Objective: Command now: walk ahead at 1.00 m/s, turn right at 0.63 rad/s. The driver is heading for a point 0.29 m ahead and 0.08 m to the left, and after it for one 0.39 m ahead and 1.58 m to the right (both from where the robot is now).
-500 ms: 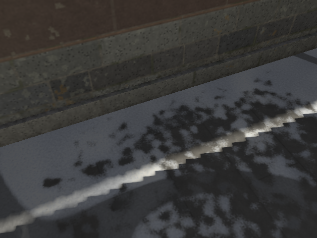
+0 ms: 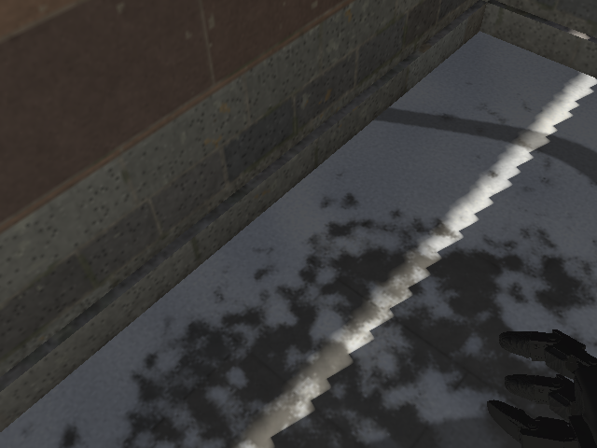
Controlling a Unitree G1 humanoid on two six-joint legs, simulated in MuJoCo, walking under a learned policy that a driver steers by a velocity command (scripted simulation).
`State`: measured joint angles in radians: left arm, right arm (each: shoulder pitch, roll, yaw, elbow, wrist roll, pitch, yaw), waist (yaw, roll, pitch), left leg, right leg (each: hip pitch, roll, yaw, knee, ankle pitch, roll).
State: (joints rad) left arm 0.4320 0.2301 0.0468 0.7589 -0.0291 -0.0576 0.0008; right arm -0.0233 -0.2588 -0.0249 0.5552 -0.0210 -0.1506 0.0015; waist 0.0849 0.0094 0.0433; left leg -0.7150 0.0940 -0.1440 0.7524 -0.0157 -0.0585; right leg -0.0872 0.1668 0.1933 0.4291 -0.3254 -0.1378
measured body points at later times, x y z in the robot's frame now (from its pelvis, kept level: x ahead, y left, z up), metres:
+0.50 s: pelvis +0.31 +0.08 +0.01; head +0.37 +0.06 +0.45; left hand +0.61 +0.27 -0.07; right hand +0.29 -0.23 -0.11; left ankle +0.32 +0.18 -0.74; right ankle +0.42 -0.08 -0.68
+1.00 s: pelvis +0.42 +0.07 -0.01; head +0.45 +0.04 +0.44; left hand +0.76 +0.16 -0.07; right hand +0.35 -0.25 -0.10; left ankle +0.54 +0.13 -0.74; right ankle +0.41 -0.06 -0.74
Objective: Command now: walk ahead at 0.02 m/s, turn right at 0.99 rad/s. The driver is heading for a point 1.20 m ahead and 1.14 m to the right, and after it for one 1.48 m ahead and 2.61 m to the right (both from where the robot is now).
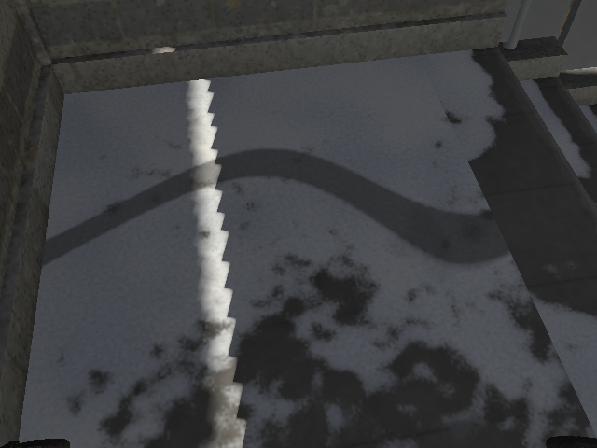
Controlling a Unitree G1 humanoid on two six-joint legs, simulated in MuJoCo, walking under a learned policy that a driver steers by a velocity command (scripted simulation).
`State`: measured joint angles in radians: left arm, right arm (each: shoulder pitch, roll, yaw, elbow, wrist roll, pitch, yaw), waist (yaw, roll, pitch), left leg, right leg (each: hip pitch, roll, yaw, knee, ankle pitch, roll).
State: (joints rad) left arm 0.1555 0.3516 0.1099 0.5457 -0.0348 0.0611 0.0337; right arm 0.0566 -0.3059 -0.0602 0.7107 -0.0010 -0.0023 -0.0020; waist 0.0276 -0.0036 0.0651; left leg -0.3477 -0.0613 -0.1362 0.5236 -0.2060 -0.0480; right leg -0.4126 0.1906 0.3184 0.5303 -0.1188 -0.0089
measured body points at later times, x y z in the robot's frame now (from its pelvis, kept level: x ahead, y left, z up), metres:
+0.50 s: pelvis -0.01 -0.05 -0.01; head +0.01 -0.10 +0.44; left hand +0.25 +0.13 -0.09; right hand -0.04 -0.37 -0.13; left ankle +0.04 +0.13 -0.69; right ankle -0.10 -0.11 -0.73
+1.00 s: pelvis +0.24 -0.26 -0.01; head +0.25 -0.32 +0.44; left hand +0.50 -0.15 -0.12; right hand +0.12 -0.56 -0.10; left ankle +0.39 -0.21 -0.73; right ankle +0.05 -0.18 -0.61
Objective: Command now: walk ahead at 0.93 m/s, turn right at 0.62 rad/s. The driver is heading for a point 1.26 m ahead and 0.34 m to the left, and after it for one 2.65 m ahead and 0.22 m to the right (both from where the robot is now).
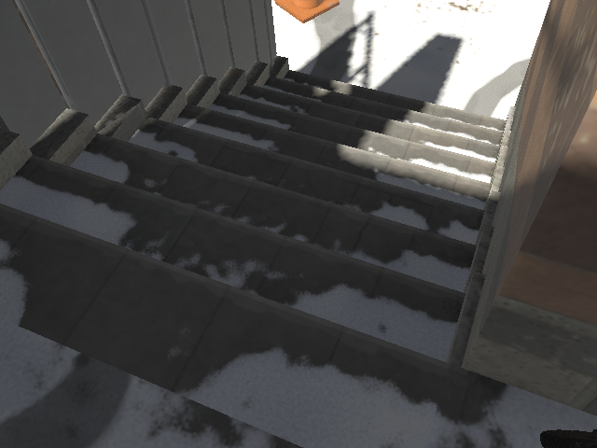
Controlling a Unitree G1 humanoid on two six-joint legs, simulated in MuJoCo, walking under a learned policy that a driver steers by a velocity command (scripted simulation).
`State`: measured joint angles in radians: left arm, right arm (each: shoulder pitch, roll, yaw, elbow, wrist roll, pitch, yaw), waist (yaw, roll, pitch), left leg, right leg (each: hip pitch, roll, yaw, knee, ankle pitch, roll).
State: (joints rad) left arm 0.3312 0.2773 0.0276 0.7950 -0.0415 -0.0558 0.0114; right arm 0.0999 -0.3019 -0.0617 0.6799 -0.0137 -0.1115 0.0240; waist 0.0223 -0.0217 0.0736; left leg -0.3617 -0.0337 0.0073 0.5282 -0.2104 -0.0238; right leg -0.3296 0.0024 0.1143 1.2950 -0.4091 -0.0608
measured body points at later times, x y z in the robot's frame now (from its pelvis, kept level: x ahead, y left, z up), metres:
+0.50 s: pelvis +0.39 -0.03 +0.01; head +0.41 -0.02 +0.45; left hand +0.30 +0.24 -0.12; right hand +0.53 -0.27 -0.11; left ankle +0.50 +0.14 -0.62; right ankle +0.32 -0.15 -0.72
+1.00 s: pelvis +0.72 +0.11 -0.04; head +0.72 +0.14 +0.41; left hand +0.85 +0.45 -0.04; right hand +0.93 -0.08 -0.14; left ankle +0.62 +0.14 -0.72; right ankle +0.97 +0.05 -0.73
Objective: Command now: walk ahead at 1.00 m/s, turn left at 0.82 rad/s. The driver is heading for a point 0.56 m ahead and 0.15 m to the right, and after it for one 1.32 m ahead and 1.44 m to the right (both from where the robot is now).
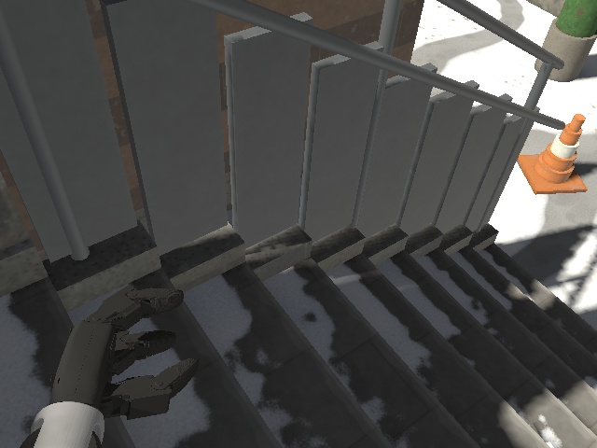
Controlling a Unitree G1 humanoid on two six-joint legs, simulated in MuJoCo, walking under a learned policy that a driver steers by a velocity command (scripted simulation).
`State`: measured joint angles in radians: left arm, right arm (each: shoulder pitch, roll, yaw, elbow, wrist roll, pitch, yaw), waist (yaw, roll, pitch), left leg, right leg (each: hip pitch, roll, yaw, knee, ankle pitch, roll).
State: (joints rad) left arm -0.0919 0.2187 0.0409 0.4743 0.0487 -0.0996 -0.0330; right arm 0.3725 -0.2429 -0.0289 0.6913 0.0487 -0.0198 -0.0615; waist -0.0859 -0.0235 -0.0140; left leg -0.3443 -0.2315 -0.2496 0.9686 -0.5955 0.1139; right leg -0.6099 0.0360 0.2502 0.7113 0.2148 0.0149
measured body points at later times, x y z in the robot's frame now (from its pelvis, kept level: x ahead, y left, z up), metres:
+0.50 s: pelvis +0.36 +0.00 -0.16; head +0.38 +0.00 +0.29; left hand +0.24 +0.20 -0.29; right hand +0.66 -0.17 -0.15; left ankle +0.50 +0.14 -0.86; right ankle +0.13 -0.17 -0.83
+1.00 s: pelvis +0.60 -0.09 -0.30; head +0.63 -0.14 +0.14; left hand +0.87 +0.09 -0.39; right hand +0.58 -0.39 -0.43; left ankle +0.62 +0.09 -0.72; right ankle +0.62 -0.15 -1.03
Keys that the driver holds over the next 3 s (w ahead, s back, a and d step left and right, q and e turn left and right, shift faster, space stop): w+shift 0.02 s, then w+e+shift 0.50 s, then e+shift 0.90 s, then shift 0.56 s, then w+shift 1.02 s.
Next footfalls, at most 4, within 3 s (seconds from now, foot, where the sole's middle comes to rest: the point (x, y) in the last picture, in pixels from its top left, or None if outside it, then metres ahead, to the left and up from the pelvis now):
0.12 right None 0.16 -0.17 -0.89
0.46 left None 0.54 0.14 -0.89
0.90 right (331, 433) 0.66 -0.17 -1.06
1.46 left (287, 359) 0.89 -0.07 -1.06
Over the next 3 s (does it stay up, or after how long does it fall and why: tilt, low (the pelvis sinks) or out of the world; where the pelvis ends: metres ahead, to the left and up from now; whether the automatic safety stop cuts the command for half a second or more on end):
stays up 0.95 -0.62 -0.63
